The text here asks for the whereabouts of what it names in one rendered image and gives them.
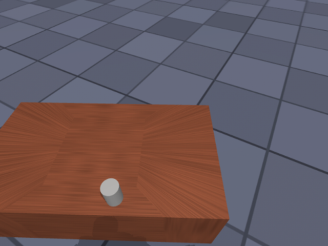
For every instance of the can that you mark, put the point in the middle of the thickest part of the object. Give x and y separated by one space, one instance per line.
111 192

